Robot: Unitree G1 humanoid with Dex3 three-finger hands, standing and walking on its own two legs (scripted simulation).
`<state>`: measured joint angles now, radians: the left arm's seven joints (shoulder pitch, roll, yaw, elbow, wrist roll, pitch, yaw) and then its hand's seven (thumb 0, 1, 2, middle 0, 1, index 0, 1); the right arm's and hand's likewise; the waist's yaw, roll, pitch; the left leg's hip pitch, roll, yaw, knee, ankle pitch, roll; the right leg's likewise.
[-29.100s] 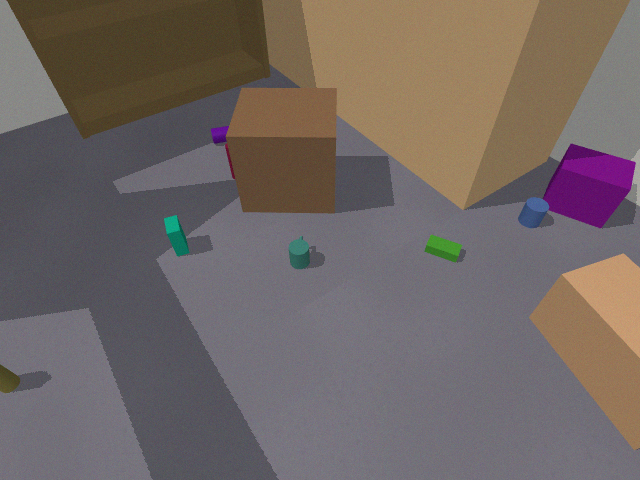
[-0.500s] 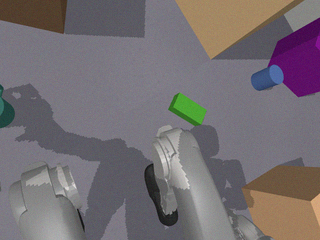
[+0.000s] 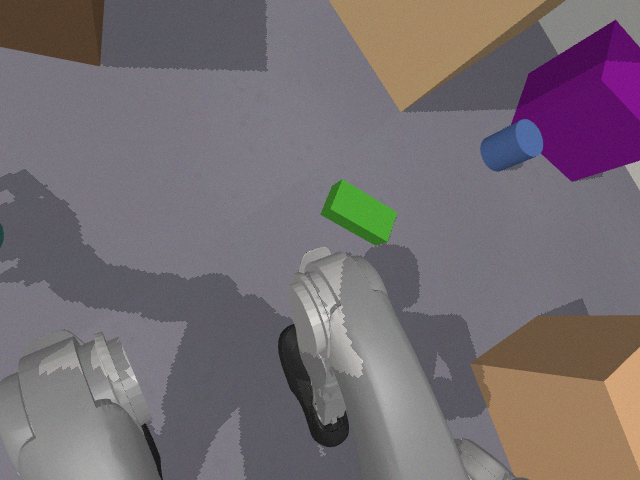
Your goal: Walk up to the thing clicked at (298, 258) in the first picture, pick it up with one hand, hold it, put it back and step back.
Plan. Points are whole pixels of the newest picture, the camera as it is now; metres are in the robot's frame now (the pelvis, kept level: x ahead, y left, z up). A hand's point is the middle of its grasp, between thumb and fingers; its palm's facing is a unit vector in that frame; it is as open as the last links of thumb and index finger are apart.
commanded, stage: close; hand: left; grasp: from above
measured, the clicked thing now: out of the picture +0.47 +0.30 -0.26
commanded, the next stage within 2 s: settle in 1.00 s
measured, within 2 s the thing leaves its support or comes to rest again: leaves its support in 1.56 s
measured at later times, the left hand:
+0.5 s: hand out of the picture +0.44 +0.31 -0.23, palm faces -0.43 -0.14 -0.89, open 12.0 cm
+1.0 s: hand out of the picture +0.43 +0.31 -0.22, palm faces -0.44 -0.15 -0.89, open 11.4 cm
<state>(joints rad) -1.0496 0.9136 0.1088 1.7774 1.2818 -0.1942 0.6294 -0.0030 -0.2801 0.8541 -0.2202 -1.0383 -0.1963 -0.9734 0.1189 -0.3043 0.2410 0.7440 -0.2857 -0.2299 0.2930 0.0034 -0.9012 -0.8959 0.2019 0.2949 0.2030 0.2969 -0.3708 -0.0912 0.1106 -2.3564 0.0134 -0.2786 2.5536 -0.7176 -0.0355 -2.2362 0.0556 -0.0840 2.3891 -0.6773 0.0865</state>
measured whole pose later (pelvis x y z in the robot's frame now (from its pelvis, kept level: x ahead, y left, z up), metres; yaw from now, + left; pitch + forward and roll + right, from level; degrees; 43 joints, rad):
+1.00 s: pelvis +0.00 +0.00 +0.01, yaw +0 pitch +28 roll -13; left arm -1.06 0.92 0.09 1.78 1.27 -0.21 0.63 -0.01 -0.12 0.78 -0.63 -0.88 -0.37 -0.85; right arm 0.12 -0.32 0.25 0.70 -0.28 -0.22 0.27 0.00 -0.91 -0.90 0.20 0.29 0.20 0.30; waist -0.37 -0.09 0.11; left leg -2.35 0.02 -0.28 2.53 -0.70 -0.03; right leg -2.23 0.05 -0.09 2.37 -0.66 0.09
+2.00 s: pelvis +0.00 -0.01 +0.05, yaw +6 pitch +35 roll -8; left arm -0.93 0.67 0.04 1.36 1.18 -0.10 0.30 0.03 -0.02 0.56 -0.87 -0.78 -0.61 -0.65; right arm 0.12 -0.29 0.05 0.71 -0.13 -0.09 0.21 0.00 -0.92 -0.90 0.20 0.29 0.20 0.30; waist -0.23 0.02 -0.06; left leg -2.28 0.01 -0.18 2.36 -0.69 -0.04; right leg -2.21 0.01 -0.02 2.28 -0.68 0.07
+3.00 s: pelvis +0.00 -0.01 +0.20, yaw +10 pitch +31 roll -5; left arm -0.45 0.55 -0.08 0.69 1.01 0.01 0.09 -0.02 -0.02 0.61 -0.88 -0.79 -0.59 -0.64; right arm 0.15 -0.26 -0.03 0.63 -0.01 0.04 0.03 0.01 -0.91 -0.90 0.20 0.29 0.21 0.30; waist -0.13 0.03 -0.18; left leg -1.78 0.03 -0.08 1.86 -0.63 -0.02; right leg -1.72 -0.03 0.00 1.81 -0.63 0.06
